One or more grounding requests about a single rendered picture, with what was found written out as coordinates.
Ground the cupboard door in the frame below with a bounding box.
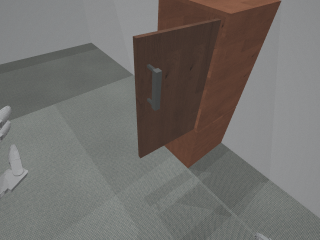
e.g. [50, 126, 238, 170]
[133, 18, 221, 158]

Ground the handle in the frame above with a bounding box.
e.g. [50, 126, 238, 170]
[147, 64, 162, 111]

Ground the robot left hand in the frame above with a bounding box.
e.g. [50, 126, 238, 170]
[0, 106, 28, 199]

